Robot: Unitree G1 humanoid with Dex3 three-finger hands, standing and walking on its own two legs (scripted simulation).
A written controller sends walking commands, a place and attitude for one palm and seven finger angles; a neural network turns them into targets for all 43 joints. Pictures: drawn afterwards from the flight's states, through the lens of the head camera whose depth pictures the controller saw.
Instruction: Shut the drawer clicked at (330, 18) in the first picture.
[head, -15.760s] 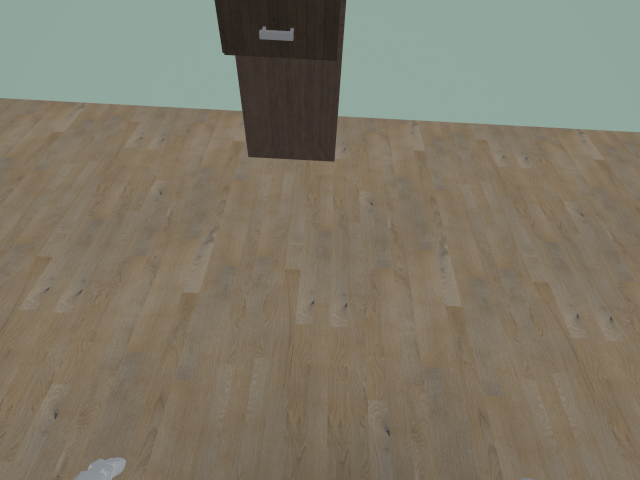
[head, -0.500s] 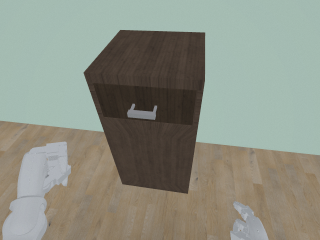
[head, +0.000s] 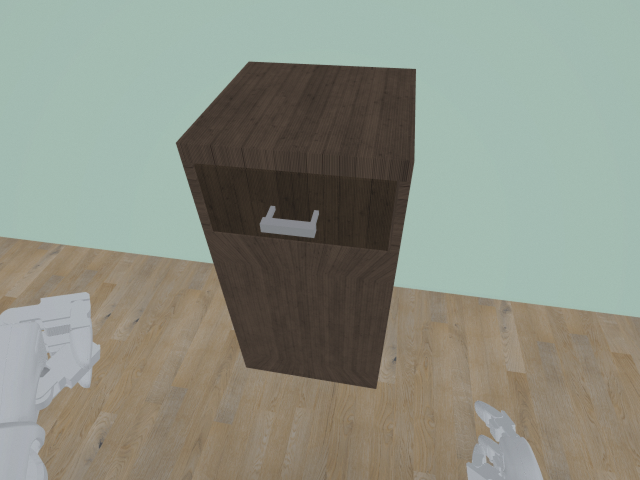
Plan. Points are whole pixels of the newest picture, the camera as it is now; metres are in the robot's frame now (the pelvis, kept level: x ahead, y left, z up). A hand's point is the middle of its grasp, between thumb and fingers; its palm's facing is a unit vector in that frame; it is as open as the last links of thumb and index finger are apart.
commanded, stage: step back with the hand held close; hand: left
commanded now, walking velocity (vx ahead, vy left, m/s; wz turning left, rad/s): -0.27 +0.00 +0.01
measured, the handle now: (290, 220) +0.60 +0.14 -0.03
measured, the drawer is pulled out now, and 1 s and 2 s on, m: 0.00 0.00 0.00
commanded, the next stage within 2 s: stop stepping back and stand still in 1.42 s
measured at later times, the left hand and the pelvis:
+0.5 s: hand (62, 375) +0.16 +0.26 +0.15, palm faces +0.32 -0.80 -0.50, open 3.2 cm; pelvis -0.04 +0.02 -0.01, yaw -1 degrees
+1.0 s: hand (21, 429) +0.11 +0.26 +0.16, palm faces +0.37 -0.76 -0.53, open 3.2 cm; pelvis -0.09 +0.01 -0.02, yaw +2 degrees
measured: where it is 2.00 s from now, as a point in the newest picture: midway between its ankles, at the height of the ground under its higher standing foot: outside the picture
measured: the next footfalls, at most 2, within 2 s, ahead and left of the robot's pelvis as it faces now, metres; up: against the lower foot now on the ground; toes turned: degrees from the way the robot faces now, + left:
right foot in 1.54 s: -0.22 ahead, -0.10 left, +0.00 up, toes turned -3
left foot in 1.76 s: -0.21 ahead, +0.13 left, +0.00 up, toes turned +4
